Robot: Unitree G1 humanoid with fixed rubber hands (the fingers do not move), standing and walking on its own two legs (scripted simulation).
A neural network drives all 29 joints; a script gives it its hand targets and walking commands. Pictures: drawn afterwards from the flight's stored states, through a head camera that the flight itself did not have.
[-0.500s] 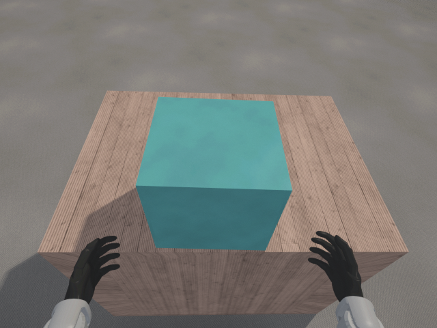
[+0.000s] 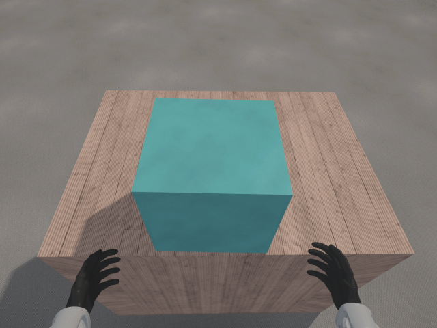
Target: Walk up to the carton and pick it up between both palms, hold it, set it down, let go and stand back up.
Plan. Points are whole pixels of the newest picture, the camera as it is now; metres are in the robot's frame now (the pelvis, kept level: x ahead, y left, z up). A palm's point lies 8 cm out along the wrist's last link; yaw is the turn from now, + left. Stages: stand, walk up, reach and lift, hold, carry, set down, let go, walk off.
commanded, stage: set down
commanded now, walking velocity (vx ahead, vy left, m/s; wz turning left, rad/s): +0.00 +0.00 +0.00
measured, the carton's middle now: (213, 178) +0.41 +0.02 +0.00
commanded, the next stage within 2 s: let go in 1.16 s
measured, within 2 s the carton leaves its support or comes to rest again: neither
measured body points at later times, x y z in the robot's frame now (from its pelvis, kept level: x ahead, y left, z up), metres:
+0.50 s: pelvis +0.00 +0.00 +0.00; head +0.02 +0.01 +0.45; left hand +0.17 +0.25 -0.07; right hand +0.18 -0.23 -0.07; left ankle +0.01 +0.12 -0.75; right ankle -0.01 -0.13 -0.75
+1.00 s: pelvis +0.01 +0.00 +0.00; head +0.04 +0.01 +0.45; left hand +0.17 +0.24 -0.09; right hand +0.18 -0.23 -0.08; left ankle +0.01 +0.12 -0.75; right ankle -0.01 -0.13 -0.75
